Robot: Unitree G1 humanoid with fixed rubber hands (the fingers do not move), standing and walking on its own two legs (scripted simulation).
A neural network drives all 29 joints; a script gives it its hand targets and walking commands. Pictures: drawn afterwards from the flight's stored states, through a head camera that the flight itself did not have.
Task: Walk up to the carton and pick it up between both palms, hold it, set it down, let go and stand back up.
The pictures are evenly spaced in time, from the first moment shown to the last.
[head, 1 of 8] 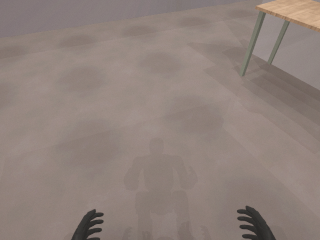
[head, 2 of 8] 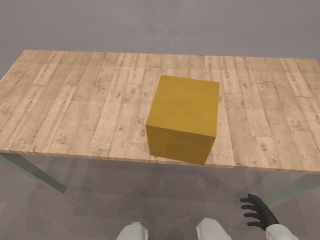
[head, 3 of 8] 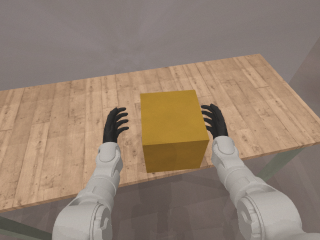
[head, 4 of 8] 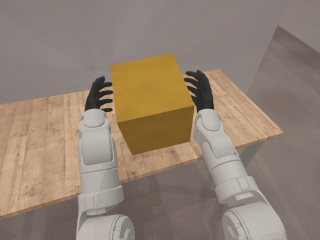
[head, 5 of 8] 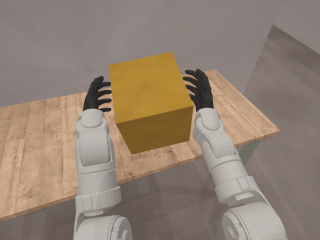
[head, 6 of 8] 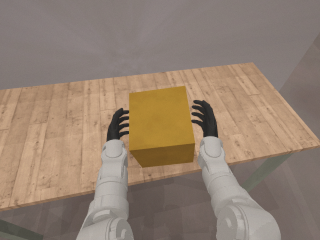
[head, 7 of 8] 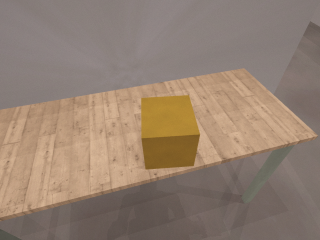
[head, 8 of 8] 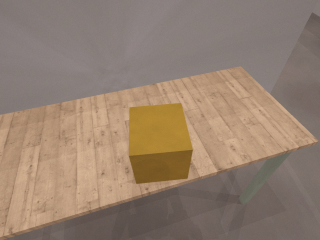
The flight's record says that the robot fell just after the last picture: no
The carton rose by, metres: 0.17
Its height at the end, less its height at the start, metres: +0.00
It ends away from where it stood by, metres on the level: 0.02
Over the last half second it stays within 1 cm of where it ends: yes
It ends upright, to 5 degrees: yes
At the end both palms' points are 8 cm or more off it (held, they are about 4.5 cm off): yes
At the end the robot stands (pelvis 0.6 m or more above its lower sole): yes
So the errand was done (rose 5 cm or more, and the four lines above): yes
